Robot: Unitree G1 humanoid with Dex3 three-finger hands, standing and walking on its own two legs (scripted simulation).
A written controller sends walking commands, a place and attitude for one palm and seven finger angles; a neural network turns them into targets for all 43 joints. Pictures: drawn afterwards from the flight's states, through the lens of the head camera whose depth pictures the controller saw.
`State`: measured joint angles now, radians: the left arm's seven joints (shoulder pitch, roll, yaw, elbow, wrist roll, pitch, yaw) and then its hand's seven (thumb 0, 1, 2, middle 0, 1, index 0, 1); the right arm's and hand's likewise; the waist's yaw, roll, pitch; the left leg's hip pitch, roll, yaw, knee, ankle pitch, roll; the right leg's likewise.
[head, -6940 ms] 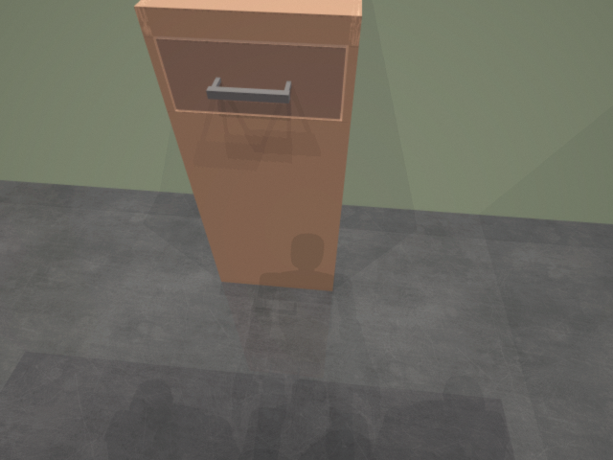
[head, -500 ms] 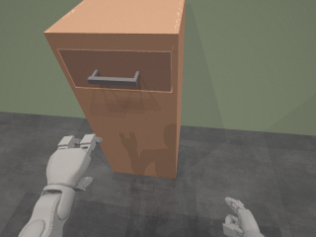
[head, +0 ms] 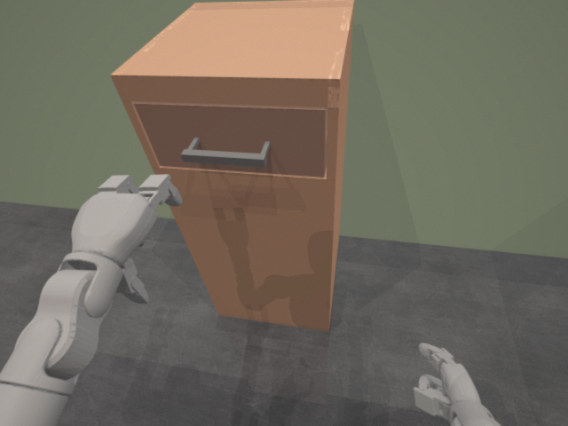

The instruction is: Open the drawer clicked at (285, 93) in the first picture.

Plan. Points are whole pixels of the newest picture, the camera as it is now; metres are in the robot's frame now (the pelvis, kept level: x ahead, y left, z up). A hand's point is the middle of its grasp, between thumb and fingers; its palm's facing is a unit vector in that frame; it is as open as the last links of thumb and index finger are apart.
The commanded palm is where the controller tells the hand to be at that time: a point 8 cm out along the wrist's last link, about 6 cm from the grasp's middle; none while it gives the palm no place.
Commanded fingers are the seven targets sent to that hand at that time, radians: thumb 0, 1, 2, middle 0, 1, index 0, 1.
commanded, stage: raise the hand with hooked fingers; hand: left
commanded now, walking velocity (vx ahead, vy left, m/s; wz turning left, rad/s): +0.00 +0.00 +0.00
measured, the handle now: (226, 151) +0.59 +0.21 +0.07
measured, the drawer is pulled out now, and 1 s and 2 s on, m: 0.00 0.00 0.00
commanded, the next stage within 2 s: move the hooked fingers above the handle in 0.60 s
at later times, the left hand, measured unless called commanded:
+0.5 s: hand (136, 224) +0.30 +0.23 +0.17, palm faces +0.06 -0.05 -1.00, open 13.8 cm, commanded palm +0.27 +0.24 +0.24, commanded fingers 0.00 -0.50 0.30 -0.30 -1.20 -0.30 -1.20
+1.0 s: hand (152, 207) +0.34 +0.23 +0.16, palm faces +0.04 -0.03 -1.00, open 13.8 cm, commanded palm +0.33 +0.24 +0.23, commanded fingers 0.00 -0.50 0.30 -0.30 -1.20 -0.30 -1.20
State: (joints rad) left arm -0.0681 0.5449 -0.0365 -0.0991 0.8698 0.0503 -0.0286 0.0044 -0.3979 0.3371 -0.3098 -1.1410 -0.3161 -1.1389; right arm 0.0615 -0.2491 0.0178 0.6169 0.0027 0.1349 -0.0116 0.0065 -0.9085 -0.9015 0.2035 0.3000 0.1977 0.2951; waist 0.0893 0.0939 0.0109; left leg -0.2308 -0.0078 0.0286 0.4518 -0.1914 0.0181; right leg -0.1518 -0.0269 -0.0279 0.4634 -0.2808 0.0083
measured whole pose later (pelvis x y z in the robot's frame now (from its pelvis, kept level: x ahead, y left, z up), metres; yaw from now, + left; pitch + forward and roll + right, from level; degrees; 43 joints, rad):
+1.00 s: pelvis -0.01 +0.00 +0.00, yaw +1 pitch +0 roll +0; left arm -0.41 0.58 -0.08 0.17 0.85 -0.04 -0.14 0.00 -0.49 0.30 -0.32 -1.20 -0.32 -1.20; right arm 0.10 -0.26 0.03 0.65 0.02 0.12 -0.02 0.01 -0.91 -0.90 0.20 0.30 0.20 0.30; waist 0.07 0.09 0.02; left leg -0.27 -0.01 0.00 0.42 -0.15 0.01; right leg -0.18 -0.02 -0.06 0.43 -0.25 0.00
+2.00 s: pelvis +0.02 -0.01 -0.01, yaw -1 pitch +10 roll +0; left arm -0.87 0.58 -0.09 0.85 0.98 -0.09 -0.03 0.00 -0.48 0.30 -0.31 -1.20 -0.32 -1.20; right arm 0.27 -0.27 -0.04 0.68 0.03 0.18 -0.04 0.00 -0.91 -0.90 0.20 0.30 0.20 0.30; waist -0.05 0.05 -0.07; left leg -0.48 0.02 0.03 0.57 -0.26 0.01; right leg -0.40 0.00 -0.02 0.57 -0.34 -0.01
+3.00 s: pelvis +0.02 +0.00 -0.02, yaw -2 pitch +15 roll -1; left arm -1.06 0.62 -0.07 1.07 1.04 -0.09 0.01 0.00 -0.49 0.30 -0.32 -1.20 -0.32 -1.20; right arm 0.33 -0.27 -0.05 0.69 0.02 0.15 -0.04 0.00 -0.91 -0.90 0.21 0.30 0.20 0.30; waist -0.12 0.04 -0.10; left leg -0.63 0.03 0.04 0.65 -0.28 0.02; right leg -0.53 0.00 -0.01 0.62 -0.34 0.01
